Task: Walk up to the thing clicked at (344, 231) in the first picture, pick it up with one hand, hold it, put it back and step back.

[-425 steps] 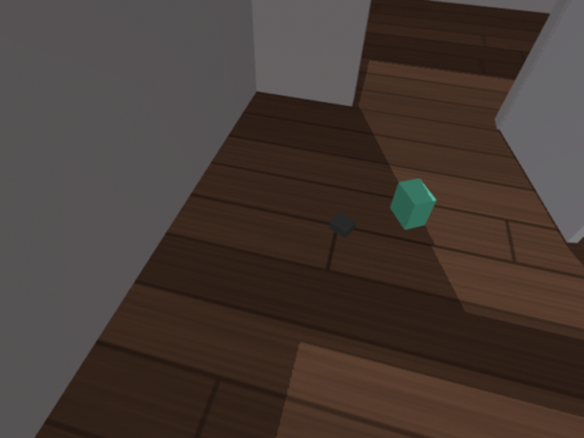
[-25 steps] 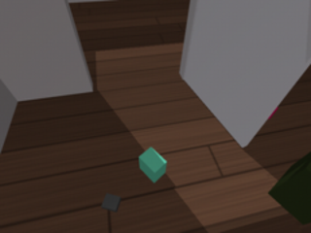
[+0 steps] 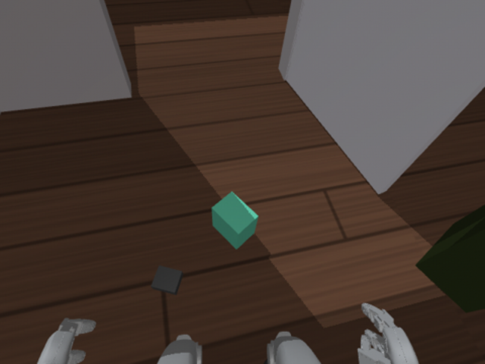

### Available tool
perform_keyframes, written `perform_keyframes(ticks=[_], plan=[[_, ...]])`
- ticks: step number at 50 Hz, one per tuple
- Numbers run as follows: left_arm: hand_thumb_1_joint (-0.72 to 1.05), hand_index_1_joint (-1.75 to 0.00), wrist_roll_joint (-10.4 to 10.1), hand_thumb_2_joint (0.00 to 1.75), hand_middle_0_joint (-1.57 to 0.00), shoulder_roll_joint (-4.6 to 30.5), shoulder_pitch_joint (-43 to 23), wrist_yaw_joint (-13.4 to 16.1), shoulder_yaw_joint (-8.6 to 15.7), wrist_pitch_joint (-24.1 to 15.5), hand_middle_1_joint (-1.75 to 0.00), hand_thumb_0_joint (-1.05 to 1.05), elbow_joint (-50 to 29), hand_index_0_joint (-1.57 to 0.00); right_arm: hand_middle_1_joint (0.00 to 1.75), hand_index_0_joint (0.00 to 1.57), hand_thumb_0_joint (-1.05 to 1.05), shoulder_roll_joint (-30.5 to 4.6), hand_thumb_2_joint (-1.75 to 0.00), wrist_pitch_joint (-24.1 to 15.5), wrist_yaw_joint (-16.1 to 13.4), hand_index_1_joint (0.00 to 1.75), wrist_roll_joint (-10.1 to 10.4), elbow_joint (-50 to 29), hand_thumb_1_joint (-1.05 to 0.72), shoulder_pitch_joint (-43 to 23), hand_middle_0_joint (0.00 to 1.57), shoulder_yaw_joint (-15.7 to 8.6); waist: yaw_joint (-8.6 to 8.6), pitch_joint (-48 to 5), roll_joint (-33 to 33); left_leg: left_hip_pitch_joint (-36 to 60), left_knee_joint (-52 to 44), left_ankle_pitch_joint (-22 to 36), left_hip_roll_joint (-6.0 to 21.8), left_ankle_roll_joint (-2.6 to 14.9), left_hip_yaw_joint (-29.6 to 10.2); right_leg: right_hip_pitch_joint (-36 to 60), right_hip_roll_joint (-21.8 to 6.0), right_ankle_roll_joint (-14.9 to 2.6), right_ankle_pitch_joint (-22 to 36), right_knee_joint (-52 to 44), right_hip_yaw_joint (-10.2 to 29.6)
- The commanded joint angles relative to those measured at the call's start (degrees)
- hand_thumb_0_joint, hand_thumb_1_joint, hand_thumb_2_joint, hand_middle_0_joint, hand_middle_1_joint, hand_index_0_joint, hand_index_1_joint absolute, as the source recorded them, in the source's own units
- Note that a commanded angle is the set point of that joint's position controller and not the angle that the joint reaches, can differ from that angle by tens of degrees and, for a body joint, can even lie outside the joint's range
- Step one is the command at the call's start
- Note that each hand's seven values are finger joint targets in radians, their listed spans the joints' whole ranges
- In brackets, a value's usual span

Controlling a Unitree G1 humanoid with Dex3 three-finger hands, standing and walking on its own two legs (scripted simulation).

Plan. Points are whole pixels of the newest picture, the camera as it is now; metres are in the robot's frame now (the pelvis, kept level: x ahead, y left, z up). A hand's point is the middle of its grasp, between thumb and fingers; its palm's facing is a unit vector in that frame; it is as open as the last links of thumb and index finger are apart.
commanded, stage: rise first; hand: left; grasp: from above
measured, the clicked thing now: (167, 280) +0.41 +0.23 -0.69
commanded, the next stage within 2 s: none
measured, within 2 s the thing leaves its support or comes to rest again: neither
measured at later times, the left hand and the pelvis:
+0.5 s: hand (111, 345) +0.18 +0.27 -0.28, palm faces -0.40 -0.69 -0.60, open 14.0 cm; pelvis -0.03 +0.00 -0.14, yaw +0 degrees
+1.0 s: hand (130, 308) +0.28 +0.29 -0.46, palm faces -0.55 -0.28 -0.79, open 13.8 cm; pelvis -0.09 +0.00 -0.31, yaw -3 degrees
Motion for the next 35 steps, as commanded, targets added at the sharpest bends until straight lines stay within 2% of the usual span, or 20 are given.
perform_keyframes(ticks=[1,2,7,9,10,11,13,15,16,17,18,21,22,24,27,28,31,32,33,35], plan=[[-0.55,-1.05,1.9,1.03,-0.08,10.2,3.3,1.0,2.9,0.1,-1.04,0.00,-13.4,-0.07,0.30,0.20,0.00,-8.7,-0.89,-3.1,-0.7,0.30,0.3,-9.0,-0.85,-1.0,0.20,-3.0,0.40,-14.4,4.7,5.6,-4.2,15.2,-1.2,0.39,-0.7,1.7,2.2,-2.68,11.5,-2.0,-1.5],[-0.54,-1.05,2.0,1.03,-0.08,9.7,3.8,0.9,2.3,0.6,-1.04,0.00,-14.9,-0.07,0.30,0.20,0.00,-8.9,-0.89,-3.4,-0.6,0.30,0.2,-9.2,-0.85,-1.0,0.20,-3.2,0.22,-14.4,4.7,5.0,-3.8,14.7,-0.9,0.28,-1.4,0.6,2.2,-2.61,10.8,-1.1,-1.6],[-0.55,-1.04,3.3,1.00,-0.09,10.1,7.3,1.2,2.6,2.3,-1.04,0.00,-20.6,-0.09,0.30,0.20,0.00,-8.3,-0.90,-4.4,-0.6,0.30,0.1,-11.1,-0.88,-2.1,0.20,-2.7,0.56,-15.9,6.0,1.2,0.5,14.0,-1.0,0.42,-1.5,-4.1,2.1,-2.77,9.9,3.0,-1.4],[-0.53,-1.04,3.8,0.99,-0.09,10.2,4.8,1.5,2.0,2.4,-1.05,0.00,-21.5,-0.10,0.30,0.20,0.00,-8.6,-0.90,-4.9,-0.6,0.30,0.1,-11.5,-0.88,-2.5,0.20,-2.7,-1.11,-15.3,4.2,-2.0,2.5,11.1,-1.1,0.70,-1.6,-5.9,2.1,-2.52,8.4,4.1,-1.5],[-0.55,-1.04,4.4,1.00,-0.09,10.8,4.7,1.6,2.2,2.3,-1.05,0.00,-21.8,-0.09,0.30,0.20,0.00,-8.2,-0.90,-5.3,-0.7,0.30,0.0,-11.1,-0.88,-2.5,0.20,-2.4,-0.73,-16.1,4.9,-3.0,4.4,11.6,-1.1,0.83,-1.5,-7.1,2.0,-2.55,8.8,5.5,-1.3],[-0.55,-1.04,5.0,0.99,-0.09,10.8,3.6,1.5,1.8,2.0,-1.05,0.00,-21.0,-0.09,0.30,0.20,0.00,-8.4,-0.90,-5.5,-0.6,0.30,0.0,-11.3,-0.89,-2.9,0.20,-2.4,-1.65,-16.3,4.4,-4.7,6.1,11.7,-1.2,0.93,-1.4,-8.7,2.0,-2.57,8.9,7.0,-1.3],[-0.56,-1.03,6.7,1.01,-0.09,10.6,1.2,1.4,1.0,0.5,-1.03,0.00,-18.5,-0.09,0.30,0.20,0.00,-8.5,-0.90,-6.2,-0.4,0.30,-0.2,-11.1,-0.88,-3.4,0.20,-2.4,-1.87,-15.8,3.9,-9.0,9.8,10.1,-1.4,1.01,-1.4,-13.5,2.0,-2.62,7.4,10.8,-1.2],[-0.55,-1.03,9.0,0.99,-0.10,10.9,-0.6,1.4,0.8,-1.5,-1.03,0.00,-16.2,-0.10,0.30,0.20,0.00,-8.9,-0.90,-6.9,-0.1,0.30,-0.3,-10.9,-0.88,-4.1,0.20,-2.4,-1.69,-17.7,4.4,-12.5,13.4,8.9,-1.7,0.84,-1.7,-18.1,2.0,-2.77,6.0,15.2,-1.2],[-0.54,-1.02,10.2,0.99,-0.10,12.1,-2.2,1.5,1.5,-2.8,-1.02,0.00,-16.0,-0.10,0.30,0.20,0.00,-9.3,-0.90,-7.2,0.2,0.30,-0.2,-10.9,-0.88,-4.4,0.20,-2.6,-1.31,-18.8,4.5,-14.8,15.1,7.4,-1.8,0.83,-2.0,-20.4,1.8,-2.74,4.9,17.1,-1.1],[-0.54,-1.02,11.3,0.99,-0.10,12.2,-3.7,1.5,0.7,-4.2,-1.02,0.00,-16.4,-0.10,0.30,0.20,0.00,-9.4,-0.90,-7.5,0.5,0.30,-0.2,-10.7,-0.87,-4.5,0.20,-2.7,-1.22,-20.5,4.4,-16.2,16.6,6.5,-1.9,0.85,-2.0,-21.8,1.8,-2.70,4.4,18.7,-0.9],[-0.55,-1.01,12.6,1.00,-0.11,13.3,-5.1,1.7,1.3,-5.6,-1.00,0.00,-15.2,-0.10,0.30,0.20,0.00,-9.9,-0.90,-7.8,0.6,0.30,0.0,-10.2,-0.88,-4.6,0.20,-2.8,-1.26,-21.8,5.1,-17.5,18.0,5.9,-1.9,0.74,-2.4,-24.1,1.8,-2.77,3.7,20.8,-0.8],[-0.52,-1.00,16.0,0.97,-0.13,15.4,-8.4,2.1,1.2,-9.3,-0.99,0.00,-14.3,-0.13,0.30,0.20,0.00,-10.5,-0.90,-7.9,1.1,0.30,0.1,-9.4,-0.88,-4.9,0.20,-3.1,-0.98,-26.5,5.5,-21.4,23.2,6.8,-2.1,0.82,-2.4,-28.5,1.6,-2.75,4.7,26.2,-0.6],[-0.50,-0.98,17.2,0.95,-0.14,16.6,-8.5,2.4,2.2,-10.4,-0.98,0.00,-13.5,-0.14,0.30,0.20,0.00,-10.7,-0.90,-7.9,1.2,0.30,0.1,-9.0,-0.88,-5.0,0.20,-3.3,-0.01,-27.8,5.8,-22.9,24.9,7.2,-2.3,0.87,-2.1,-29.6,1.6,-2.83,5.1,27.9,-0.4],[-0.49,-0.97,19.6,0.94,-0.15,18.8,-10.6,3.0,2.9,-12.1,-0.98,0.00,-12.7,-0.15,0.30,0.20,0.00,-11.2,-0.90,-7.5,1.6,0.30,0.0,-7.9,-0.89,-5.1,0.20,-3.6,0.64,-31.5,7.6,-23.7,28.4,10.8,-2.2,0.83,-2.2,-33.1,1.6,-3.02,7.0,31.8,-0.5],[-0.51,-0.98,22.7,0.95,-0.14,19.9,-17.0,3.5,2.3,-14.0,-0.98,0.00,-11.4,-0.15,0.30,0.20,0.00,-12.0,-0.91,-6.6,2.2,0.30,0.0,-6.3,-0.91,-4.6,0.20,-4.3,-0.05,-34.4,8.0,-26.9,32.8,10.8,-2.1,0.97,-2.6,-38.6,1.8,-3.22,6.6,35.8,-0.9],[-0.50,-0.97,23.8,0.94,-0.15,21.9,-18.6,3.9,3.6,-14.5,-0.98,0.00,-10.2,-0.16,0.30,0.20,0.00,-12.2,-0.91,-6.3,2.3,0.30,-0.1,-5.5,-0.91,-4.4,0.20,-4.4,0.88,-35.6,8.3,-27.5,34.0,11.2,-2.0,0.89,-2.6,-39.2,1.7,-3.23,6.7,37.1,-0.9],[-0.51,-0.98,27.2,0.97,-0.11,23.4,-23.9,4.2,3.6,-16.4,-1.00,0.00,-5.4,-0.12,0.30,0.20,0.00,-12.3,-0.91,-5.3,2.8,0.30,-0.3,-4.5,-0.90,-3.8,0.20,-4.8,0.12,-36.1,5.6,-35.1,38.5,6.3,-2.3,1.41,-2.0,-41.6,1.9,-3.11,3.8,39.8,-1.1],[-0.50,-0.98,27.7,0.96,-0.11,23.6,-26.5,4.2,3.4,-17.2,-1.00,0.00,-5.0,-0.13,0.30,0.20,0.00,-12.2,-0.91,-4.9,2.9,0.30,-0.5,-4.2,-0.91,-3.6,0.20,-4.9,-0.12,-36.5,4.3,-37.4,39.7,4.0,-2.4,1.65,-1.7,-41.7,1.9,-2.98,2.4,40.1,-1.1],[-0.50,-0.98,28.7,0.97,-0.10,25.5,-28.4,4.4,4.3,-18.1,-1.00,0.00,-4.1,-0.11,0.30,0.20,0.00,-12.3,-0.90,-4.7,2.9,0.30,-0.6,-3.7,-0.89,-3.2,0.20,-5.1,0.27,-37.4,4.5,-39.2,41.4,2.4,-2.5,1.83,-1.1,-42.1,2.0,-2.91,1.3,40.7,-0.9],[-0.52,-0.98,30.5,0.97,-0.09,26.8,-31.8,4.1,4.2,-19.6,-1.00,0.00,-2.1,-0.11,0.30,0.20,0.00,-12.4,-0.91,-4.1,3.1,0.30,-0.7,-2.8,-0.92,-2.4,0.20,-5.1,0.07,-39.5,3.7,-41.9,44.3,2.4,-2.6,2.04,-0.5,-42.5,2.1,-2.82,1.6,42.7,-0.9]])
